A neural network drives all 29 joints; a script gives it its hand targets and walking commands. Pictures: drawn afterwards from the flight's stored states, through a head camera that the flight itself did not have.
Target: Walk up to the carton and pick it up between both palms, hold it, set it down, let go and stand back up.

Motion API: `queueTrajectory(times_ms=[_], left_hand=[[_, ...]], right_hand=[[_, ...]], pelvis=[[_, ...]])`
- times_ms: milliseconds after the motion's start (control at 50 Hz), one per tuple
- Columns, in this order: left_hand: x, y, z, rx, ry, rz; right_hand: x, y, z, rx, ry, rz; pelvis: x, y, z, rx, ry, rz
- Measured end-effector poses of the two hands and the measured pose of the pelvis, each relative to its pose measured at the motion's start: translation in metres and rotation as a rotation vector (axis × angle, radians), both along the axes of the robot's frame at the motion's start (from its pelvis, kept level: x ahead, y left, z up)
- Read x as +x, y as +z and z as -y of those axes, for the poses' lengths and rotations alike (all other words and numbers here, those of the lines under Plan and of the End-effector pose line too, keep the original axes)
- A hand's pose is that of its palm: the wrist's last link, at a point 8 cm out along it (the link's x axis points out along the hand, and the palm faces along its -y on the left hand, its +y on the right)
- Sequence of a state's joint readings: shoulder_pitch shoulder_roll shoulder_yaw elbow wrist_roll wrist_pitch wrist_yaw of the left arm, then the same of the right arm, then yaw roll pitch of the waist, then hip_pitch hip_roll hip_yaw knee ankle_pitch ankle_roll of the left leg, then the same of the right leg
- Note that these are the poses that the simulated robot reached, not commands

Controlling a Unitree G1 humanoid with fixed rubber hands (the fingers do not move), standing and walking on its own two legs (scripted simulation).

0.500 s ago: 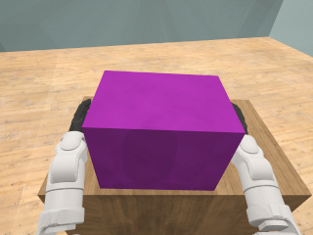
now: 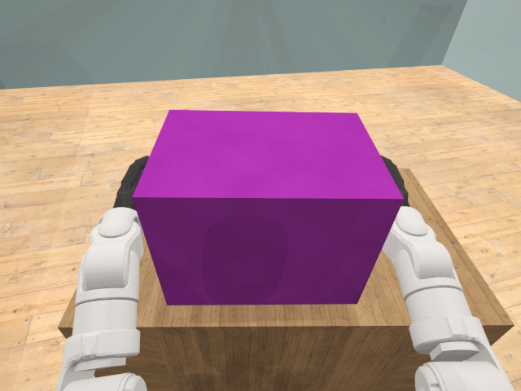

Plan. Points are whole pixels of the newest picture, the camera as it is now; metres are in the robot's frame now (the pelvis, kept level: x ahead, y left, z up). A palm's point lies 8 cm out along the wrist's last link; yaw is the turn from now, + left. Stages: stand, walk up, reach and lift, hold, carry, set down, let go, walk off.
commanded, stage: hold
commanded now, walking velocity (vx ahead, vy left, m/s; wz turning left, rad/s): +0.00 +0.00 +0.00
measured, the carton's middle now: (263, 207) +0.38 +0.00 +0.14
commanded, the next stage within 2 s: none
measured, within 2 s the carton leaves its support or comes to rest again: neither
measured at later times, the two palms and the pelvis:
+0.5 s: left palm (127, 210) +0.34 +0.19 +0.17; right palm (398, 204) +0.35 -0.20 +0.18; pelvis +0.00 +0.00 +0.00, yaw +0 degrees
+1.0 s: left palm (123, 208) +0.35 +0.20 +0.17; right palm (392, 201) +0.36 -0.19 +0.18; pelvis +0.00 +0.00 +0.00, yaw +0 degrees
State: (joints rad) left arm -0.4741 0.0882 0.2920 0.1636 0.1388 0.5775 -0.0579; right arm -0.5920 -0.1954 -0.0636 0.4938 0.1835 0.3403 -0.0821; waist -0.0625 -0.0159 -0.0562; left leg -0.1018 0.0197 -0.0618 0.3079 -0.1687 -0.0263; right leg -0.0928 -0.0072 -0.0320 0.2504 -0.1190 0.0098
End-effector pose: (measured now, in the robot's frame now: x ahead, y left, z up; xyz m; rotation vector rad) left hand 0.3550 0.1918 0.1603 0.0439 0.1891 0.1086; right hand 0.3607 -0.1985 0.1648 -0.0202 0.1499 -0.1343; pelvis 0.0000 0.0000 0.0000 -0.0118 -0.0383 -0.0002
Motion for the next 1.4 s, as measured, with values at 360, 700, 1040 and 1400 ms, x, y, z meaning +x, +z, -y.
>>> queueTrajectory(times_ms=[360, 700, 1040, 1400], left_hand=[[-0.009, 0.006, 0.002, -0.006, 0.0, -0.006], [-0.009, 0.019, -0.002, -0.006, 0.017, 0.001], [-0.008, 0.005, -0.006, -0.01, 0.013, -0.03], [-0.012, 0.015, -0.004, -0.012, 0.014, 0.009]], right_hand=[[-0.009, 0.009, 0.003, 0.021, -0.008, -0.003], [-0.003, 0.023, -0.002, 0.028, 0.004, 0.004], [-0.004, 0.012, -0.006, 0.007, -0.003, -0.028], [-0.007, 0.023, -0.003, 0.021, -0.004, 0.014]], pelvis=[[0.0, 0.0, -0.003, -0.003, -0.007, 0.014], [-0.006, 0.0, 0.0, 0.002, 0.001, 0.006], [-0.004, 0.0, -0.004, 0.001, -0.001, 0.01], [-0.001, -0.001, -0.004, -0.002, 0.0, 0.009]])
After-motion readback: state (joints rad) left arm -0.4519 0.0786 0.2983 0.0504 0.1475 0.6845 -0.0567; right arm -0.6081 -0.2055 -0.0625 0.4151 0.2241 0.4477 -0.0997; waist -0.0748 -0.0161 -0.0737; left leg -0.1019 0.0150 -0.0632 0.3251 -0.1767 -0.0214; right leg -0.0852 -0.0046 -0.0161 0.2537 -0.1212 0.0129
